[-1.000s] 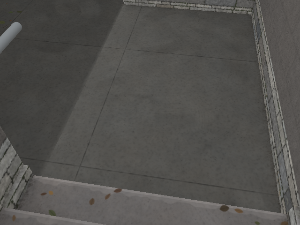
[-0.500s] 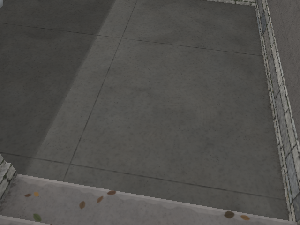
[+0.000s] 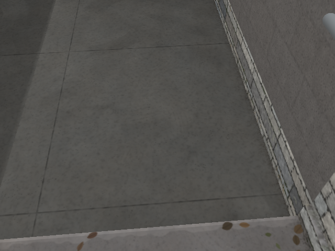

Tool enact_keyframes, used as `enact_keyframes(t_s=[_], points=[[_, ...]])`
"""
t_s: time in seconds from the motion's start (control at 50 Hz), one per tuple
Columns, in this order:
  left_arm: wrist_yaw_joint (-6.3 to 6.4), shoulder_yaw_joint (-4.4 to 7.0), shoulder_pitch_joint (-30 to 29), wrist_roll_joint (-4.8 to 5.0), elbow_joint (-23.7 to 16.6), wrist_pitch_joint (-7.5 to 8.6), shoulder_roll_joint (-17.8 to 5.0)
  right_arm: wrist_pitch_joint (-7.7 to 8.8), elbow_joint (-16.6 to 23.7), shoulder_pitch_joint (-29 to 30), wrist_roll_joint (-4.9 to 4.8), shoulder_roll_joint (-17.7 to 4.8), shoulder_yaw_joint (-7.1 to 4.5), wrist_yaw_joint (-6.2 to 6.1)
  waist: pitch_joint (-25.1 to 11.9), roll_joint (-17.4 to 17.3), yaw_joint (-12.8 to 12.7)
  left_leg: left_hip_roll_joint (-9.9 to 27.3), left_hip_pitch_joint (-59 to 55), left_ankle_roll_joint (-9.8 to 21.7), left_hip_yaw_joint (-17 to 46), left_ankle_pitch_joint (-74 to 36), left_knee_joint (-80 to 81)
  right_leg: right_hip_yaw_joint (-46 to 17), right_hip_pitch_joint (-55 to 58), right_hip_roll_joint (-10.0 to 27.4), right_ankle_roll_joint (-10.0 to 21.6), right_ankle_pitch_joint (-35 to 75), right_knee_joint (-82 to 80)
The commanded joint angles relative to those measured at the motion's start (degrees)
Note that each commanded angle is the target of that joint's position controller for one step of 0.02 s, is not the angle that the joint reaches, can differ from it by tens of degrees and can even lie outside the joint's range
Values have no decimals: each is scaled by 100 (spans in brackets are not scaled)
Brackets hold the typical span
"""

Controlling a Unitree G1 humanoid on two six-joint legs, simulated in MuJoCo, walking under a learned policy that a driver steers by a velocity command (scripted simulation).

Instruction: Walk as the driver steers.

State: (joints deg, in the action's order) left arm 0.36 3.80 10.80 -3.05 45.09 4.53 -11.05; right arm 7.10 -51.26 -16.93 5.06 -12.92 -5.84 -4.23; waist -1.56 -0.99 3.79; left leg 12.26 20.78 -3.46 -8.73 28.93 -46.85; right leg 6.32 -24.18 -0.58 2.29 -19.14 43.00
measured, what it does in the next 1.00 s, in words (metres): goes down: left foot 0.06 m lower, then left foot 0.15 m lower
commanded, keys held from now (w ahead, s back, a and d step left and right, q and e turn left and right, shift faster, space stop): e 0.14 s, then w+e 0.06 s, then w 0.80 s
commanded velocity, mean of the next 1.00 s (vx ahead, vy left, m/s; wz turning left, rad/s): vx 0.31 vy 0.00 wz -0.23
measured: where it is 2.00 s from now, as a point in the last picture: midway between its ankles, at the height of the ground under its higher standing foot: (186, 223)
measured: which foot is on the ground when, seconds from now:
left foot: up 0.00-0.56, down 0.58-0.72, up 0.74-0.78, down 0.80-1.00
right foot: down 0.00-0.76, up 0.78-1.00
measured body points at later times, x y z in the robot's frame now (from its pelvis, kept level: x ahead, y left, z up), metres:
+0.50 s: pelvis +0.08 +0.00 -0.01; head +0.08 +0.00 +0.44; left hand +0.07 +0.21 -0.16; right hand +0.10 -0.25 -0.15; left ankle +0.09 +0.14 -0.67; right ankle +0.00 -0.08 -0.71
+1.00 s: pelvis +0.31 +0.04 -0.14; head +0.33 +0.03 +0.30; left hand +0.40 +0.29 -0.28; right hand +0.21 -0.18 -0.30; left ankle +0.22 +0.18 -0.86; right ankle +0.42 -0.11 -0.80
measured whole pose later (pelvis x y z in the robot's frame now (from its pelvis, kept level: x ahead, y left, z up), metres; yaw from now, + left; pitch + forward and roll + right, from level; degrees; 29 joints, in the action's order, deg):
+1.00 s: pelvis +0.31 +0.04 -0.14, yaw -13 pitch +0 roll +2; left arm -2.2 2.8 16.5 -1.5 54.9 3.1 -13.6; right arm 4.8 -62.4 -24.2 0.0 -11.1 -2.9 0.9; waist 2.3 1.0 -2.5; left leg 0.1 2.9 -0.2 -6.8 28.4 -31.7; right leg -0.1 -43.7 4.2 2.4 1.6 61.0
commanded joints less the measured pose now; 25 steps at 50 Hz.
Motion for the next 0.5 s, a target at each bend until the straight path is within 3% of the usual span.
enact_keyframes(t_s=[0.02,0.04,0.06,0.08,0.1,0.12,0.14,0.16,0.18,0.2,0.24,0.26,0.3,0.38,0.46,0.48,0.5], points=[[113,566,3294,-427,348,269,-1968,231,1199,659,-479,197,177,111,-1403,802,-1259,-1509,3765,141,1428,1941,-2692,-4162,4770,2344,2195,6981,-1526],[-156,502,3152,-543,477,299,-1598,208,1410,1273,-667,2,167,65,-367,496,-1477,-1611,4769,107,2099,1516,-2667,-4289,4276,2582,2305,6419,-1611],[-323,450,2286,-223,321,222,-1396,120,1357,1176,-531,-586,27,9,-374,571,-1000,-1195,4503,110,1938,1119,-3094,-3945,3553,2548,2326,5425,-1634],[-444,353,1258,141,166,163,-1187,-8,1123,754,-324,-955,-74,-49,-363,535,-371,-949,3629,166,1622,575,-3378,-3291,2162,2169,2130,4345,-1743],[-490,281,586,231,-3,96,-1026,-144,880,332,-143,-959,-56,-95,-156,511,38,-814,2711,148,1511,42,-3466,-2650,724,1817,1846,3939,-1792],[-481,184,336,80,-98,39,-830,-233,794,89,-68,-673,46,-34,-86,431,180,-928,2212,136,1439,-682,-3720,-2363,-127,1475,1556,3718,-1803],[-419,52,158,-194,-118,48,-622,-266,676,-301,7,-247,238,159,-194,242,292,-1002,1875,124,1416,-1725,-3972,-2147,-546,1093,1283,3408,-1692],[-351,10,326,-227,-53,81,-628,-294,667,-457,-62,-168,275,319,-184,210,255,-1050,1859,98,1272,-2089,-4004,-2086,-727,957,1270,2586,-1794],[-253,17,648,-205,132,132,-746,-333,630,-512,-69,-234,308,429,-52,262,65,-1039,2004,105,1181,-2195,-4017,-2115,-810,824,1402,1038,-1985],[-201,20,972,-184,357,190,-867,-377,639,-595,-10,-329,328,511,91,409,-29,-1000,2152,108,1136,-2115,-3987,-2338,-804,752,1400,-219,-2201],[-257,-44,1535,-145,813,275,-778,-451,596,-439,139,-422,391,602,245,437,-280,-815,2690,74,1217,-1964,-3551,-2762,-253,938,1435,-1035,-2192],[-293,-97,1678,-126,939,301,-691,-468,638,-207,176,-435,436,610,155,466,-430,-745,2892,64,1238,-1879,-3290,-2924,145,1024,1473,-1104,-2078],[-301,-203,1845,-157,1098,331,-537,-439,702,252,88,-473,481,517,-43,566,-657,-652,3174,51,1239,-1866,-2834,-3096,835,1067,1549,-878,-1831],[-265,-344,2042,-149,1190,312,-543,-326,567,602,132,-348,588,430,-35,680,-930,-733,2937,139,992,-1436,-2119,-3188,1018,968,1686,-569,-1351],[-272,-354,1955,-120,1144,300,-715,-203,401,348,143,-271,667,421,77,682,-824,-950,2436,217,808,-495,-1904,-3531,753,1013,1863,270,-844],[-179,-390,2181,-111,1144,306,-546,-178,400,492,222,-276,692,447,32,579,-1054,-862,2825,165,1046,-1195,-1348,-3433,1275,916,1816,159,-466],[-138,-394,2307,-74,1188,293,-552,-141,404,588,219,-245,690,471,122,713,-1107,-941,2937,170,941,-957,-1217,-3526,1343,947,1846,350,-197]])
